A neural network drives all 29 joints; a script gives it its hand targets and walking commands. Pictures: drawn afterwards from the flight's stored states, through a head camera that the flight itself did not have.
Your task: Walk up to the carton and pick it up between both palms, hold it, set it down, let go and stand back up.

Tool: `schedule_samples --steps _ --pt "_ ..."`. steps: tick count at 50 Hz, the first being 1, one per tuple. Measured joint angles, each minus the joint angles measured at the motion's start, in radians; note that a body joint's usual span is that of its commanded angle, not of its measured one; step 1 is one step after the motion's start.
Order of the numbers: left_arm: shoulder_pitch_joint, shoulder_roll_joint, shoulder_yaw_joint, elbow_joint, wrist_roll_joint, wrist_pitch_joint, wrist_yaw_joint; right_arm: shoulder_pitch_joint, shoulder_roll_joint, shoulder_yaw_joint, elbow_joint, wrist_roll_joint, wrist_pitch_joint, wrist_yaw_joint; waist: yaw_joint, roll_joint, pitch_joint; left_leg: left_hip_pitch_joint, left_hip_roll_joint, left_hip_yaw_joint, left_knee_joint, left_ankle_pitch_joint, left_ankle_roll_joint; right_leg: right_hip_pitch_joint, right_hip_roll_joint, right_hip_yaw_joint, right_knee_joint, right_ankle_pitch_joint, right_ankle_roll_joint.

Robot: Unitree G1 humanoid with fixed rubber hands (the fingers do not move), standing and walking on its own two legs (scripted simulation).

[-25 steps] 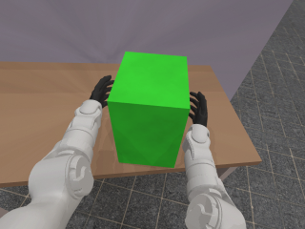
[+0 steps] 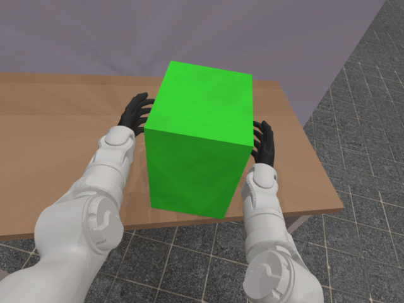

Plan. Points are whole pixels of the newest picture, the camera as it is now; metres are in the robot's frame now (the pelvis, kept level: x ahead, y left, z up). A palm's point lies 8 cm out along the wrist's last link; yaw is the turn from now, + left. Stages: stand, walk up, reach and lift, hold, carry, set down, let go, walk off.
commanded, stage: set down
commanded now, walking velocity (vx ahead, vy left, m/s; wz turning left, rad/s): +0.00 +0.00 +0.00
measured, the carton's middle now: (198, 144) +0.48 -0.02 +0.02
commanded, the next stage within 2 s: none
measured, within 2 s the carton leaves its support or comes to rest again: neither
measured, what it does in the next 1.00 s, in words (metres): stands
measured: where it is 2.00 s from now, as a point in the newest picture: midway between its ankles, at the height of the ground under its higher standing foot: outside the picture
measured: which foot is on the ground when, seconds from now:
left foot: down 0.00-1.00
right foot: down 0.00-1.00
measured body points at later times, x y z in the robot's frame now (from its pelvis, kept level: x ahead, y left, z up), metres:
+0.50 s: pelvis +0.00 +0.00 +0.00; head +0.06 +0.04 +0.44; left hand +0.47 +0.13 +0.08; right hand +0.41 -0.14 +0.08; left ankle +0.00 +0.10 -0.75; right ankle -0.03 -0.13 -0.75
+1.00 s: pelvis -0.01 +0.00 +0.00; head +0.07 +0.06 +0.44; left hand +0.47 +0.13 +0.08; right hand +0.40 -0.14 +0.08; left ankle +0.00 +0.10 -0.75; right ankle -0.03 -0.13 -0.75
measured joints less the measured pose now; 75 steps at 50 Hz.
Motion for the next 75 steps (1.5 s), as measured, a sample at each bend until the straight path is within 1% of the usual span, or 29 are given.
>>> schedule_samples --steps 11,19,28,36,49,54,61,70,75 --pt "0.001 -0.021 0.047 -0.017 0.043 -0.013 -0.004 0.001 0.009 -0.037 -0.018 -0.044 -0.008 0.014 0.004 -0.002 -0.002 -0.009 -0.001 0.002 -0.007 0.005 0.001 -0.011 -0.001 0.001 -0.003 0.003 0.001" --pt "0.008 -0.029 0.064 -0.053 0.067 -0.007 -0.007 -0.008 0.010 -0.050 -0.003 -0.051 -0.027 0.017 -0.003 -0.007 0.011 -0.006 0.001 -0.005 -0.004 0.005 -0.002 -0.002 0.001 -0.007 -0.008 0.005 -0.002" --pt "0.009 -0.044 0.104 -0.073 0.095 -0.010 -0.012 -0.009 0.012 -0.059 -0.014 -0.069 -0.033 0.028 -0.007 -0.008 0.009 -0.023 0.000 -0.012 -0.002 0.011 -0.001 -0.017 0.001 -0.015 -0.005 0.007 -0.002" --pt "-0.002 -0.052 0.131 -0.087 0.119 -0.008 -0.024 -0.021 0.014 -0.070 -0.033 -0.081 -0.024 0.033 -0.010 -0.010 0.025 -0.024 -0.004 -0.013 -0.003 0.015 0.004 -0.016 -0.004 -0.016 -0.007 0.011 0.002" --pt "0.004 -0.073 0.151 -0.117 0.151 -0.007 -0.025 -0.029 0.015 -0.105 -0.039 -0.112 -0.026 0.050 -0.015 -0.016 0.020 -0.037 -0.007 -0.011 0.004 0.013 0.008 -0.026 -0.007 -0.016 -0.007 0.013 0.006" --pt "0.008 -0.077 0.145 -0.137 0.152 -0.002 -0.026 -0.032 0.016 -0.109 -0.043 -0.114 -0.023 0.060 -0.019 -0.017 0.023 -0.040 -0.007 -0.016 0.006 0.014 0.005 -0.027 -0.007 -0.021 -0.005 0.012 0.005" --pt "0.008 -0.078 0.172 -0.141 0.164 -0.009 -0.033 -0.033 0.017 -0.093 -0.057 -0.122 -0.008 0.068 -0.020 -0.010 0.025 -0.044 -0.007 -0.018 0.007 0.015 0.005 -0.034 -0.006 -0.024 0.002 0.009 0.004" --pt "0.004 -0.070 0.189 -0.129 0.159 -0.026 -0.047 -0.041 0.018 -0.095 -0.061 -0.140 0.002 0.066 -0.022 -0.006 0.022 -0.057 -0.006 -0.021 0.011 0.015 0.004 -0.049 -0.006 -0.027 0.012 0.005 0.003" --pt "0.001 -0.063 0.190 -0.127 0.158 -0.036 -0.051 -0.047 0.019 -0.092 -0.058 -0.144 0.005 0.063 -0.026 -0.013 0.027 -0.060 -0.005 -0.020 0.014 0.015 0.004 -0.052 -0.005 -0.027 0.015 0.004 0.003"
